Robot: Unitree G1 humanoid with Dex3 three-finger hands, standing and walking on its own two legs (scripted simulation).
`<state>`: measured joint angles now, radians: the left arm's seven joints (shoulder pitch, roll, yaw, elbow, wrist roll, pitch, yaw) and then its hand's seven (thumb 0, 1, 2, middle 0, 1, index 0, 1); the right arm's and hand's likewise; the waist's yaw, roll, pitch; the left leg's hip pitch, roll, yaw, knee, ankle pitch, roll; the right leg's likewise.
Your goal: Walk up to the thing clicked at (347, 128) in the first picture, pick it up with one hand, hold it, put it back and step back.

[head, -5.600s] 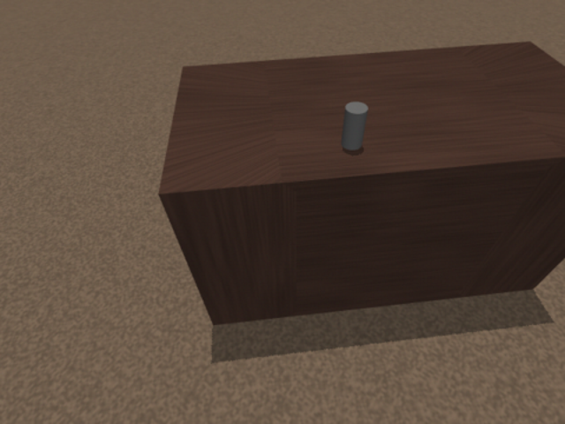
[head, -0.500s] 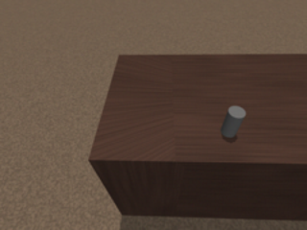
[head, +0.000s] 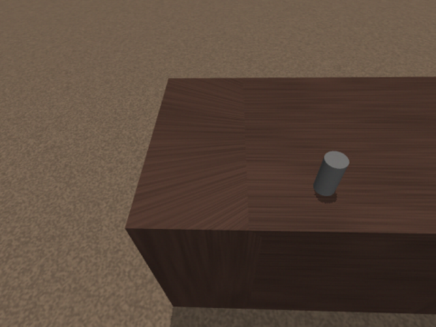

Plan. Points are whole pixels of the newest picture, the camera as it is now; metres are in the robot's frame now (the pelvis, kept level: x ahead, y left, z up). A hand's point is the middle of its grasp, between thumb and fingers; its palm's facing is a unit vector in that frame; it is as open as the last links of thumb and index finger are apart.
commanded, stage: stand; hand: right
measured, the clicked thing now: (329, 174) +0.46 -0.22 -0.03
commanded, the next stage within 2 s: rise first in 0.42 s
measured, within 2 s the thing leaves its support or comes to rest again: neither
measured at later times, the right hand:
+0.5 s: hand out of the picture +0.07 -0.25 -0.16, palm faces -0.03 +0.94 -0.34, open 7.4 cm
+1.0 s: hand (392, 320) +0.17 -0.27 -0.08, palm faces +0.28 +0.89 -0.36, open 15.6 cm
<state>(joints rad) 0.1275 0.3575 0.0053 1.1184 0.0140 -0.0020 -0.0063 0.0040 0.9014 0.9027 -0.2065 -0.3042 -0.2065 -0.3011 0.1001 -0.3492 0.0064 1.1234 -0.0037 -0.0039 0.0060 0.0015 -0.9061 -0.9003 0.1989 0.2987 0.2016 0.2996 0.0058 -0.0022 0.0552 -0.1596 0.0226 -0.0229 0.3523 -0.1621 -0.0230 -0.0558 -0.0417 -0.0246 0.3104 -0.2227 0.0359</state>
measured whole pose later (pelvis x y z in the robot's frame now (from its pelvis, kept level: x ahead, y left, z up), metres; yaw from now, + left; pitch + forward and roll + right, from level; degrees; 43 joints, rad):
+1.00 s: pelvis +0.01 +0.00 +0.00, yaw -3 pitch +1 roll +0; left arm 0.18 0.25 0.10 0.70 -0.04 -0.06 0.08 0.00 -0.11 0.15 -0.06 -0.06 -0.06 -0.05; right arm 0.26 -0.30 -0.15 0.51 0.06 -0.04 -0.07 0.00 0.15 -0.15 0.05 0.06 0.06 0.06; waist -0.02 -0.03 -0.01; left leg -0.23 0.04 0.02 0.42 -0.21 -0.03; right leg -0.16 -0.03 0.02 0.42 -0.28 0.03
